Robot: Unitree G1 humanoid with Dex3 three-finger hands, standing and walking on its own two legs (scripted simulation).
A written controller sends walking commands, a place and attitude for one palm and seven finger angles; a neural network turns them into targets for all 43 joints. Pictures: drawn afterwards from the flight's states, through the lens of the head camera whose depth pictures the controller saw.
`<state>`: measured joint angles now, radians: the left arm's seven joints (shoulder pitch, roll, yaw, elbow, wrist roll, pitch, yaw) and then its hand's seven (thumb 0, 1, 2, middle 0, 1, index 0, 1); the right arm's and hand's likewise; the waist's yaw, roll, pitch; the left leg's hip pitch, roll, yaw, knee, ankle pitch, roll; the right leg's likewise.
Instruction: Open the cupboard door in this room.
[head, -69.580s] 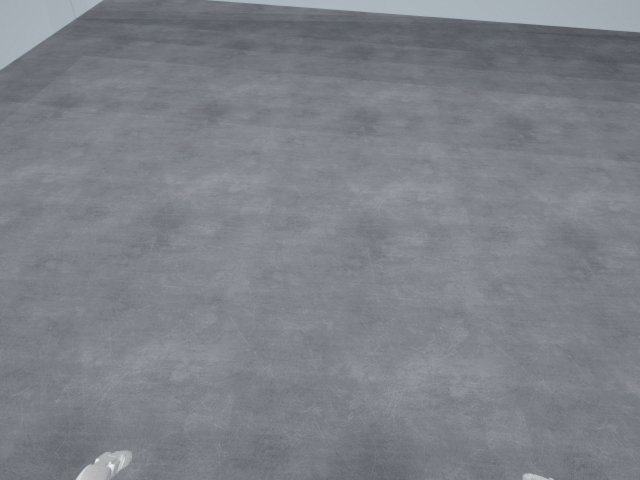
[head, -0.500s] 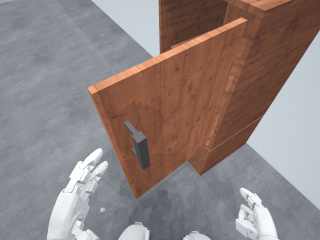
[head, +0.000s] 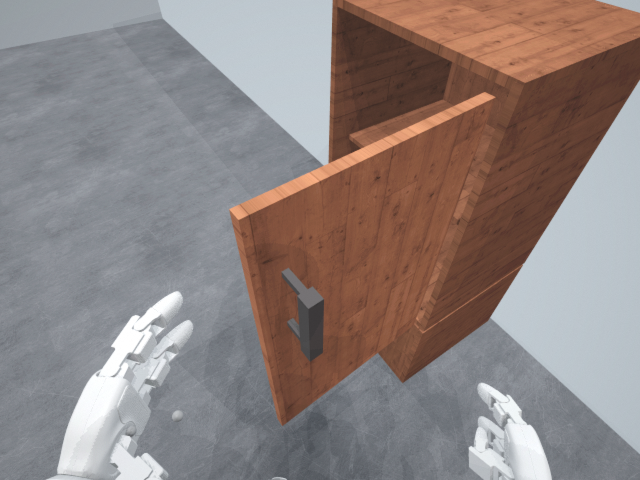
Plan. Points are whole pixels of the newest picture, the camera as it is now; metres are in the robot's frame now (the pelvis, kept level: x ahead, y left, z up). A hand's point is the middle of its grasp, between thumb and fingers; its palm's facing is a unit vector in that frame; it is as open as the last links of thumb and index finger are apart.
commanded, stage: draw the hand back to the body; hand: left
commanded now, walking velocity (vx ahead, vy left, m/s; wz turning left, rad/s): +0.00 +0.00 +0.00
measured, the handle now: (301, 315) +0.31 +0.05 +0.06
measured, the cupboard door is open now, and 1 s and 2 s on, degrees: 94 94 94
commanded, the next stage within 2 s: step back with the hand held close in 1.16 s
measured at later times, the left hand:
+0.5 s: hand (71, 349) +0.20 +0.23 +0.17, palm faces +0.31 -0.87 -0.37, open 12.5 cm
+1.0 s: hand (47, 304) +0.22 +0.25 +0.21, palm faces +0.43 -0.81 -0.40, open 7.7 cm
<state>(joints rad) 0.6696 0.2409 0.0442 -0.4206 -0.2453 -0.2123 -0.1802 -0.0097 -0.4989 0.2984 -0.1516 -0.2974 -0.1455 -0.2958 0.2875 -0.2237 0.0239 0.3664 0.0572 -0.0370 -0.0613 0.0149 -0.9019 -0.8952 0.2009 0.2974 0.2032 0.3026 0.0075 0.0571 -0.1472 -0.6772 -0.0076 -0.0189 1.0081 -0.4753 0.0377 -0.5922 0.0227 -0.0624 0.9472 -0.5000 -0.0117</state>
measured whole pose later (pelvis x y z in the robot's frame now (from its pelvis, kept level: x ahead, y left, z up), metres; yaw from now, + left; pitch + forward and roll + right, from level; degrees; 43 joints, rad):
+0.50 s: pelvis +0.02 +0.01 +0.04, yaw +0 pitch +1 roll -2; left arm 0.60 0.33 0.18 -0.50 -0.06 0.00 0.14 0.00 0.11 0.56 -0.18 -0.30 -0.17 -0.30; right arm 0.26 -0.21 0.07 0.49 0.03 -0.06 -0.11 0.01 -0.90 -0.90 0.20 0.30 0.20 0.30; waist 0.05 0.06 -0.06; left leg -0.33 -0.03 0.00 0.67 -0.35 0.05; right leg -0.25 0.00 -0.03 0.60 -0.37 0.01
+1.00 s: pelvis +0.03 -0.01 +0.06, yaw -1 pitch -2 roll +0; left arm 0.51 0.34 0.33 -0.43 -0.08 -0.04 0.11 0.01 0.85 0.88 -0.21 -0.30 -0.20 -0.30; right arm 0.19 -0.24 0.02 0.59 0.02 -0.05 -0.08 0.01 -0.90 -0.90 0.20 0.30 0.20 0.30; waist 0.07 0.06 0.00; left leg -0.15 -0.02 0.01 0.46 -0.27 0.02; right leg -0.09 0.02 -0.03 0.43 -0.30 -0.02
